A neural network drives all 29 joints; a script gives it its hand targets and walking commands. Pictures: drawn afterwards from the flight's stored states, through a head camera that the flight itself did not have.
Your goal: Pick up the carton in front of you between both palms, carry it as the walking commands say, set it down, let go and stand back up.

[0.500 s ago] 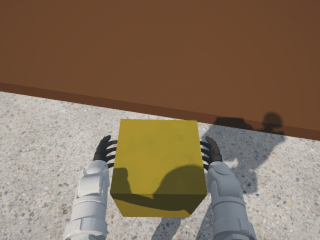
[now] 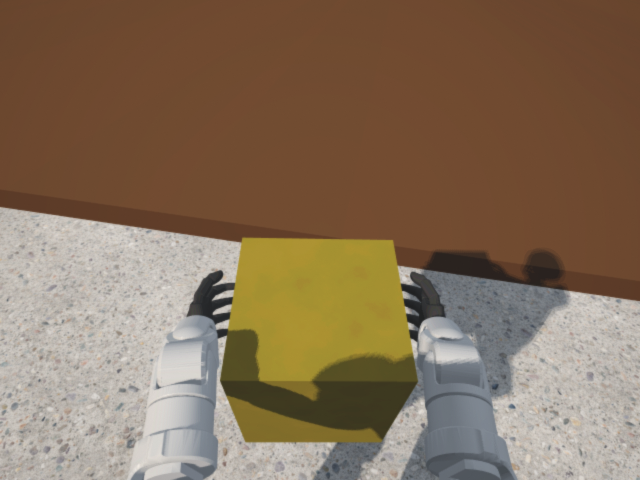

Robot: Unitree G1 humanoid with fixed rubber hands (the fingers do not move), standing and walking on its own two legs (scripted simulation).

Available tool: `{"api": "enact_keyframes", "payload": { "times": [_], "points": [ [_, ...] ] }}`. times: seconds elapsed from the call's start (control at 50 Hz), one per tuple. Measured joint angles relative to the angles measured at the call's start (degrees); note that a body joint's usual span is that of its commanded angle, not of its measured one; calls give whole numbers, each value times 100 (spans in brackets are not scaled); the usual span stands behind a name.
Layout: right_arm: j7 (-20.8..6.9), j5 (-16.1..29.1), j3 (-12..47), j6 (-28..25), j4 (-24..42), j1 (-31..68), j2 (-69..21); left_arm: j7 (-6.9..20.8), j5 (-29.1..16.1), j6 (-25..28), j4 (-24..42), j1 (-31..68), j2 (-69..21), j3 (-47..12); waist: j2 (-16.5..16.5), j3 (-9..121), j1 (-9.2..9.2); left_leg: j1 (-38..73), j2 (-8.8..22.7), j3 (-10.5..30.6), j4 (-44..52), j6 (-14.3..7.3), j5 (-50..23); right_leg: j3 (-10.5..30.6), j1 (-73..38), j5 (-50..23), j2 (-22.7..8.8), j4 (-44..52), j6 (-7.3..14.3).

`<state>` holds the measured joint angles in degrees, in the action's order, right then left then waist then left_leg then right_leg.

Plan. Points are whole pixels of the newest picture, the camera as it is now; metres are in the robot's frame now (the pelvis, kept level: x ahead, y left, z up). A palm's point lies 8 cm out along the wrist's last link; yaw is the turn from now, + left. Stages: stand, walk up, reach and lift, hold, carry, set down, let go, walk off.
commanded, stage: reach and lift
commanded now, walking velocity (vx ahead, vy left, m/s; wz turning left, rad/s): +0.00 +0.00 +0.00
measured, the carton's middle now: (315, 345) +0.32 +0.00 -0.04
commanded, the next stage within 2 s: hold in 0.62 s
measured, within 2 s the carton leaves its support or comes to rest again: neither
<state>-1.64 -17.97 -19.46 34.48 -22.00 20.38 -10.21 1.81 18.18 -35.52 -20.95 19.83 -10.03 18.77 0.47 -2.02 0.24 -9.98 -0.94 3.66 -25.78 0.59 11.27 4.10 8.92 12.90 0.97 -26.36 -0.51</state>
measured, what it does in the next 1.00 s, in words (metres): stands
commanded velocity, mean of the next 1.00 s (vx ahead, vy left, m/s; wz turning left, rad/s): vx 0.00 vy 0.00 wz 0.00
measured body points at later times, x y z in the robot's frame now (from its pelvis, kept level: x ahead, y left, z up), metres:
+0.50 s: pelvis +0.02 +0.00 +0.01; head -0.01 +0.00 +0.45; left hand +0.32 +0.15 +0.03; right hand +0.32 -0.15 +0.03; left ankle +0.04 +0.13 -0.74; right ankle +0.02 -0.13 -0.74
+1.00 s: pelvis +0.01 +0.00 +0.01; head -0.03 +0.00 +0.45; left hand +0.31 +0.15 +0.05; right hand +0.31 -0.15 +0.05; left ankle +0.04 +0.13 -0.74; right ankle +0.02 -0.13 -0.74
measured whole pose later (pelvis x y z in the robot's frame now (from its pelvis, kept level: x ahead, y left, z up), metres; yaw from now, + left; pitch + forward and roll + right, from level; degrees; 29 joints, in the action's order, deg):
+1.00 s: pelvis +0.01 +0.00 +0.01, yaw +0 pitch -8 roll +0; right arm -1.2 -16.0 -13.9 43.3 -13.1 16.3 -9.0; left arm 1.0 15.9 -44.1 -12.5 16.0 -8.9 13.0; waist 0.4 -2.7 0.0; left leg -2.6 -0.8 3.8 -20.8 0.6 9.9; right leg 4.2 1.5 11.4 0.9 -21.3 -0.4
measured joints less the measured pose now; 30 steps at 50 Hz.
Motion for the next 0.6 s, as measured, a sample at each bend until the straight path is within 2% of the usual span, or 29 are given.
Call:
{"api": "enact_keyframes", "payload": {
  "times": [0.6],
  "points": [
    [45,172,592,461,631,-497,140,-77,-196,-460,639,-507,137,-598,-4,39,10,594,23,-6,530,2,-78,18,-588,-86,-12,531,13]
  ]
}}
